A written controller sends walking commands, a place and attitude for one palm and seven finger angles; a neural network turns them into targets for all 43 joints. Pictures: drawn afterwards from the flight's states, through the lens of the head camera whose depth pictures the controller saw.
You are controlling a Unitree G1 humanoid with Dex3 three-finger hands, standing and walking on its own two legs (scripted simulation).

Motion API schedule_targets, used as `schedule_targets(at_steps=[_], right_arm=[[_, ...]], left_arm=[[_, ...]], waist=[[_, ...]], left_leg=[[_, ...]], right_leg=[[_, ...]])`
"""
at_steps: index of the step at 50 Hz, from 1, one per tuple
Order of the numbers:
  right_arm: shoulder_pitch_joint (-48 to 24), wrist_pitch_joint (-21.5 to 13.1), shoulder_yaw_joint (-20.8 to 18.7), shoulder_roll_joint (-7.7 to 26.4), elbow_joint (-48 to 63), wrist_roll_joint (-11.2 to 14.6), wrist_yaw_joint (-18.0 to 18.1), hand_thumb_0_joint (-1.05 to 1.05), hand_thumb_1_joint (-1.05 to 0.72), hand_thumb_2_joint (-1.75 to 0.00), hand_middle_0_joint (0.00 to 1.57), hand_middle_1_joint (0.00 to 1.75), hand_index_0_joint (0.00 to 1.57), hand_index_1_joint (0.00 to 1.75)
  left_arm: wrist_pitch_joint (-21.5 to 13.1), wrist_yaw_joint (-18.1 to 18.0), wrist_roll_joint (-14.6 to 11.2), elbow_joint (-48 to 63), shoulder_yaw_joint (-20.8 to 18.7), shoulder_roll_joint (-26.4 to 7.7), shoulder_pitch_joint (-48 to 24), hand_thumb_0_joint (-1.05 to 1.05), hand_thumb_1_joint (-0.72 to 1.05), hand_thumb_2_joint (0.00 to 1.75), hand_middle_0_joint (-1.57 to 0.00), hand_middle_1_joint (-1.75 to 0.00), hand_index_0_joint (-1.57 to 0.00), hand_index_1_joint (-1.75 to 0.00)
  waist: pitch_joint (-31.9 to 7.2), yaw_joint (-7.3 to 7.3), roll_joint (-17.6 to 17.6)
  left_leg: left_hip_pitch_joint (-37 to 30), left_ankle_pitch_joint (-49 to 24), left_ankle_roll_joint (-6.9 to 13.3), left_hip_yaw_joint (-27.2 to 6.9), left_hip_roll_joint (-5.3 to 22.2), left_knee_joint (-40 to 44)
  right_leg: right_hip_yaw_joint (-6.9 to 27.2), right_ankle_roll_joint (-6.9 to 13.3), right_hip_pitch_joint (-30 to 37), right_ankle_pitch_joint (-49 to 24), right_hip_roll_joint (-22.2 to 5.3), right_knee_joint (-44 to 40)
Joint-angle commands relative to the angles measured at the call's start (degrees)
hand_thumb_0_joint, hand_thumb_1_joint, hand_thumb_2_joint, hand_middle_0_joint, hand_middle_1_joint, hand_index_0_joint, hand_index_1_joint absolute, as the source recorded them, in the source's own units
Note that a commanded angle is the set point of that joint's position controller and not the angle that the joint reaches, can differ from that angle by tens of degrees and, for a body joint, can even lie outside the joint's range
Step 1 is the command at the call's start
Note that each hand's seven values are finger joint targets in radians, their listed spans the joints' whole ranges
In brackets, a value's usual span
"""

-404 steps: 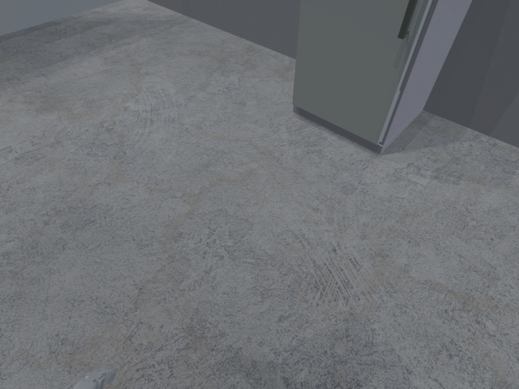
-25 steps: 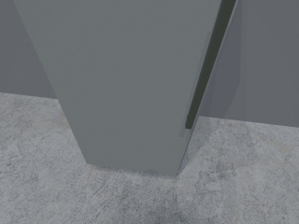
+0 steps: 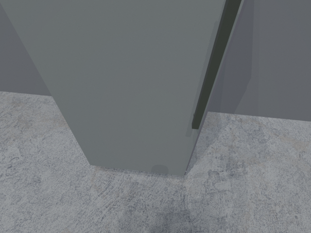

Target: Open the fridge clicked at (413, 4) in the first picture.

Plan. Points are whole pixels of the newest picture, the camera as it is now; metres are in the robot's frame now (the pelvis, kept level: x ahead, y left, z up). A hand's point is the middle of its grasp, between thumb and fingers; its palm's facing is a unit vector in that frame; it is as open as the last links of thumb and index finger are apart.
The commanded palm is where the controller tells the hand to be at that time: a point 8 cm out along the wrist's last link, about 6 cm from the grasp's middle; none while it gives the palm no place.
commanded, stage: come to a stop and stand still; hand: right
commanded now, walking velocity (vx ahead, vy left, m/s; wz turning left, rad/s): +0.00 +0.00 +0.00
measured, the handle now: (209, 72) +0.52 -0.11 +0.15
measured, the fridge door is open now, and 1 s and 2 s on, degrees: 0 0 0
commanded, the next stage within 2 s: look again from close up in 0.66 s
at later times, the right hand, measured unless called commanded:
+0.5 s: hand out of the picture -0.03 -0.23 -0.18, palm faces +0.05 +0.98 -0.21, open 7.4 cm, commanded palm none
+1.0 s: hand out of the picture -0.04 -0.22 -0.18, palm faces +0.03 +0.98 -0.21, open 7.4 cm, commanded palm none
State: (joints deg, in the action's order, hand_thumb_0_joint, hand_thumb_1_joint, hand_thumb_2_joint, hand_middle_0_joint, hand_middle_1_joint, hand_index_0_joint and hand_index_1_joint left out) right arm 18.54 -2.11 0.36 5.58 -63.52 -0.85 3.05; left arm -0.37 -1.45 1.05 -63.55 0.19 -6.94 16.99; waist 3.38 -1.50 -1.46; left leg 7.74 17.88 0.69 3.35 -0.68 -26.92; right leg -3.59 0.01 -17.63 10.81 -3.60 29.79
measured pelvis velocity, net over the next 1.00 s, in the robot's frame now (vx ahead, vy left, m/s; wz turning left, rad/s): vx -0.03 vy -0.02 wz -0.02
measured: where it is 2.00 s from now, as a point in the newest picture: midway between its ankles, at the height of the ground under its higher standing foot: outside the picture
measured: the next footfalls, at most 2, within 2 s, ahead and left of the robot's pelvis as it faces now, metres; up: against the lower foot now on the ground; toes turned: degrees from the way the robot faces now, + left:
none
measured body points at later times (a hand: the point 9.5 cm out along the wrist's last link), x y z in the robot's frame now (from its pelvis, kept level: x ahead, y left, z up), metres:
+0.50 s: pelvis -0.02 -0.03 +0.00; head -0.02 -0.06 +0.45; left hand +0.04 +0.20 -0.14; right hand -0.03 -0.28 -0.16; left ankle -0.04 +0.11 -0.74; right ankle +0.05 -0.12 -0.74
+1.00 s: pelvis -0.03 -0.02 +0.00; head -0.03 -0.04 +0.45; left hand +0.01 +0.23 -0.14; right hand -0.04 -0.27 -0.16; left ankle -0.04 +0.11 -0.74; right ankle +0.05 -0.12 -0.74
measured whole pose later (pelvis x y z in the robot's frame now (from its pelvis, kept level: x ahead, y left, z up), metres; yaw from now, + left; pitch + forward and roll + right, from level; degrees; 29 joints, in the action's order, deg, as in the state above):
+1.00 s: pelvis -0.03 -0.02 +0.00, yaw -1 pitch -1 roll +1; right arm 20.1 -0.5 0.1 13.0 -60.8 -1.1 1.0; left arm 0.0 0.2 0.5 -61.6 -0.2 -12.2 14.5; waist -0.1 0.1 1.3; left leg 9.4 15.6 -1.0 3.8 2.0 -26.3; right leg -3.5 1.9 -18.0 6.4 -0.7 25.4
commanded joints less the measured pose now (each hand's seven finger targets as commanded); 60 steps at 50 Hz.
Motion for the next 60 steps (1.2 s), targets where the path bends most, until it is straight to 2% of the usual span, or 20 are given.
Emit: schedule_targets(at_steps=[1,3,5,7,8,10,14,18,24,30,35,41,43,46,49,53,60], right_arm=[[5.02,-0.54,-1.10,6.94,3.57,-0.20,0.77,0.00,-0.90,-0.90,0.20,0.30,0.20,0.30],[4.95,0.23,-1.21,6.90,4.17,-0.32,0.60,0.00,-0.90,-0.90,0.20,0.30,0.20,0.30],[4.90,0.64,-1.22,7.36,4.91,-0.42,0.35,0.00,-0.90,-0.90,0.20,0.30,0.20,0.30],[5.18,0.85,-1.20,7.92,5.46,-0.55,0.16,0.00,-0.90,-0.90,0.20,0.30,0.20,0.30],[4.87,1.06,-1.33,8.27,6.02,-0.51,0.08,0.00,-0.90,-0.90,0.20,0.30,0.20,0.30],[4.79,1.38,-1.39,8.71,6.63,-0.50,-0.13,0.00,-0.90,-0.90,0.20,0.30,0.20,0.30],[4.88,1.60,-1.64,9.88,7.77,-0.60,-0.50,0.00,-0.90,-0.90,0.20,0.30,0.20,0.30],[4.86,1.37,-1.82,11.00,8.37,-0.65,-0.83,0.00,-0.90,-0.90,0.20,0.30,0.20,0.30],[5.15,1.37,-1.99,12.51,8.16,-0.71,-1.15,0.00,-0.90,-0.90,0.20,0.30,0.20,0.30],[5.61,1.29,-2.07,13.42,7.09,-0.71,-1.35,0.00,-0.90,-0.90,0.20,0.30,0.20,0.30],[5.77,1.18,-2.01,14.21,6.29,-0.71,-1.42,0.00,-0.90,-0.90,0.20,0.30,0.20,0.30],[5.27,0.78,-1.82,14.85,5.45,-0.60,-1.42,0.00,-0.90,-0.90,0.20,0.30,0.20,0.30],[4.77,0.73,-1.75,15.04,5.09,-0.48,-1.43,0.00,-0.90,-0.90,0.20,0.30,0.20,0.30],[4.80,0.69,-1.56,14.87,4.71,-0.45,-1.38,0.00,-0.90,-0.90,0.20,0.30,0.20,0.30],[4.20,0.73,-1.47,14.68,4.53,-0.33,-1.41,0.00,-0.90,-0.90,0.20,0.30,0.20,0.30],[3.72,0.62,-1.42,14.70,4.39,-0.31,-1.39,0.00,-0.90,-0.90,0.20,0.30,0.20,0.30],[3.27,0.70,-1.41,13.96,4.21,-0.20,-1.37,0.00,-0.90,-0.90,0.20,0.30,0.20,0.30]], left_arm=[[-1.80,-0.22,-0.36,4.55,-1.39,-5.27,4.08,0.00,0.90,0.90,-0.20,-0.30,-0.20,-0.30],[-1.32,-0.22,-0.34,4.91,-1.53,-5.84,2.80,0.00,0.90,0.90,-0.20,-0.30,-0.20,-0.30],[-0.96,-0.06,-0.33,6.00,-1.74,-6.45,1.84,0.00,0.90,0.90,-0.20,-0.30,-0.20,-0.30],[-0.92,0.05,-0.23,6.63,-1.72,-6.95,1.49,0.00,0.90,0.90,-0.20,-0.30,-0.20,-0.30],[-0.79,0.04,-0.21,7.11,-1.84,-7.39,1.30,0.00,0.90,0.90,-0.20,-0.30,-0.20,-0.30],[-0.67,0.13,-0.15,7.94,-2.09,-8.49,0.32,0.00,0.90,0.90,-0.20,-0.30,-0.20,-0.30],[-0.72,0.30,-0.02,9.29,-2.47,-10.22,-0.97,0.00,0.90,0.90,-0.20,-0.30,-0.20,-0.30],[-0.96,0.44,-0.09,10.08,-2.80,-11.82,-2.01,0.00,0.90,0.90,-0.20,-0.30,-0.20,-0.30],[-0.85,0.71,-0.15,9.88,-3.11,-13.46,-2.93,0.00,0.90,0.90,-0.20,-0.30,-0.20,-0.30],[-0.68,0.83,-0.19,8.85,-3.13,-14.19,-2.86,0.00,0.90,0.90,-0.20,-0.30,-0.20,-0.30],[-0.46,0.95,-0.22,7.68,-3.12,-14.41,-3.00,0.00,0.90,0.90,-0.20,-0.30,-0.20,-0.30],[-0.63,0.98,-0.42,6.39,-2.78,-14.05,-2.43,0.00,0.90,0.90,-0.20,-0.30,-0.20,-0.30],[-0.73,1.01,-0.42,5.80,-2.61,-14.08,-2.36,0.00,0.90,0.90,-0.20,-0.30,-0.20,-0.30],[-0.71,0.99,-0.49,5.27,-2.42,-13.83,-2.22,0.00,0.90,0.90,-0.20,-0.30,-0.20,-0.30],[-0.75,0.97,-0.43,4.74,-2.21,-13.76,-2.29,0.00,0.90,0.90,-0.20,-0.30,-0.20,-0.30],[-0.74,0.97,-0.46,4.40,-2.06,-13.40,-2.15,0.00,0.90,0.90,-0.20,-0.30,-0.20,-0.30],[-0.94,0.84,-0.46,3.72,-1.92,-13.12,-2.10,0.00,0.90,0.90,-0.20,-0.30,-0.20,-0.30]], waist=[[-6.75,0.80,4.43],[-0.67,1.17,2.46],[2.29,1.22,1.57],[2.61,1.36,0.52],[2.81,1.26,0.89],[2.90,1.39,-1.23],[0.91,1.78,-3.00],[-1.19,2.01,-1.25],[-1.28,2.15,-1.83],[-0.92,2.00,0.10],[0.12,1.91,0.54],[-0.24,1.75,2.28],[-0.36,1.61,1.32],[0.83,1.80,1.95],[1.24,1.70,0.62],[0.73,1.65,1.53],[-0.97,1.79,0.00]], left_leg=[[0.83,-26.18,2.02,-4.53,7.66,0.08],[5.54,-13.98,1.80,-4.43,6.53,1.40],[7.81,-6.67,1.88,-4.79,6.00,2.53],[8.12,-4.66,1.79,-4.48,5.76,2.71],[8.35,-2.38,1.82,-4.49,5.53,2.87],[8.73,0.79,1.73,-4.41,5.17,2.97],[7.10,0.89,1.53,-3.28,4.75,2.21],[5.97,-0.39,1.45,-3.01,5.09,2.50],[5.81,0.88,1.41,-2.71,5.18,3.11],[6.65,2.84,1.64,-3.22,5.70,4.52],[8.52,5.76,1.81,-4.29,6.31,6.30],[8.73,4.60,1.91,-5.34,7.18,7.98],[8.73,4.77,1.94,-5.48,7.36,8.11],[8.90,4.04,1.81,-5.34,7.45,8.57],[8.88,4.18,1.80,-5.41,7.42,8.59],[8.09,3.14,1.75,-5.49,7.60,8.85],[6.01,-0.06,1.54,-4.94,7.08,7.79]], right_leg=[[3.83,1.61,5.69,-12.66,-2.25,0.15],[4.79,1.88,3.20,-11.03,-2.63,-0.98],[5.45,1.97,1.41,-6.02,-2.26,-2.58],[5.76,2.05,1.21,-4.76,-2.27,-3.24],[6.27,2.14,0.54,-2.10,-2.27,-4.02],[7.32,2.22,-0.37,3.62,-2.40,-6.04],[9.56,2.69,-1.32,9.27,-3.13,-9.07],[10.30,3.06,-0.58,9.36,-3.44,-9.95],[11.45,3.01,-1.06,14.06,-3.71,-12.94],[11.22,2.69,-0.64,14.94,-3.30,-13.73],[10.41,2.31,-0.17,14.85,-2.78,-13.52],[9.17,2.07,1.68,9.79,-2.45,-11.67],[8.97,1.89,1.91,9.13,-2.31,-11.66],[8.57,1.87,1.85,7.81,-2.38,-11.25],[8.66,1.72,1.57,7.88,-2.31,-11.53],[7.88,1.49,1.90,5.91,-2.16,-10.66],[8.30,1.58,2.84,4.08,-2.79,-11.18]])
